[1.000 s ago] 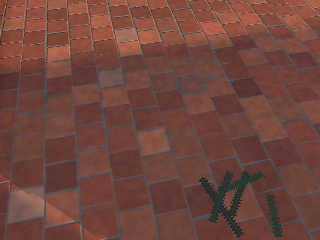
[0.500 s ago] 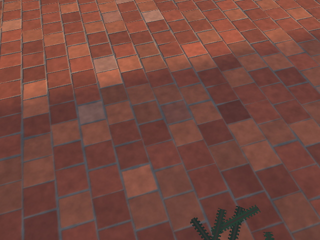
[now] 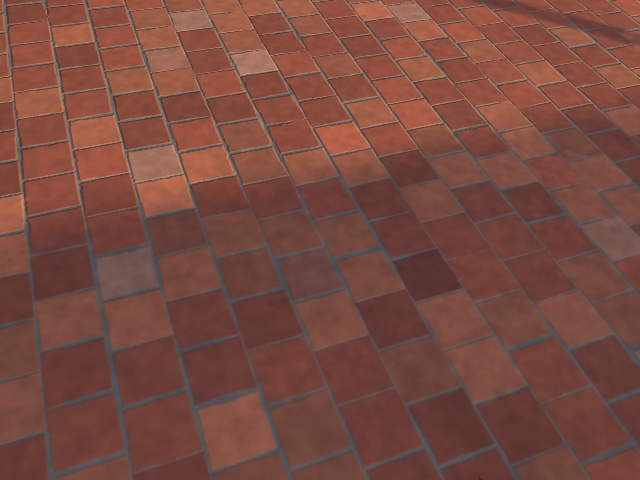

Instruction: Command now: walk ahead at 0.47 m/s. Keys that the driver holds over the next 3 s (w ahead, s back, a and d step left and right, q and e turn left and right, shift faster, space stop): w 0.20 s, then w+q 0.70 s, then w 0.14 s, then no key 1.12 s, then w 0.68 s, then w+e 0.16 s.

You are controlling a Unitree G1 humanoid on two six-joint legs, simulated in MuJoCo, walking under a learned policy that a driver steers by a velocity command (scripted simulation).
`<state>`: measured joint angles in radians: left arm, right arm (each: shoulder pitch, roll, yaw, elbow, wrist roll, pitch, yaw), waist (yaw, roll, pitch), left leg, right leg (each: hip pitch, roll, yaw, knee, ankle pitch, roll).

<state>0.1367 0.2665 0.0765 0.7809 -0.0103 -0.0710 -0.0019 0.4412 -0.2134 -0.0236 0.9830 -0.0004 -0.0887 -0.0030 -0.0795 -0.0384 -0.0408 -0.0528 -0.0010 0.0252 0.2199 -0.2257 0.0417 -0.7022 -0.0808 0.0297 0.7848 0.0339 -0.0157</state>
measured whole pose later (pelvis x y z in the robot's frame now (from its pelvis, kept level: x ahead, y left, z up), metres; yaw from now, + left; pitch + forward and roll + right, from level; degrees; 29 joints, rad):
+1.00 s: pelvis +0.54 +0.04 -0.01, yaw +23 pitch +1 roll +0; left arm 0.10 0.29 0.06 0.79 0.01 -0.10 0.00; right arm 0.30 -0.25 -0.07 0.75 0.01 -0.06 0.02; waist -0.03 -0.03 0.04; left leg -0.21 -0.11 -0.03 0.35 -0.16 0.11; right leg -0.63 -0.12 0.07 1.02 -0.24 0.03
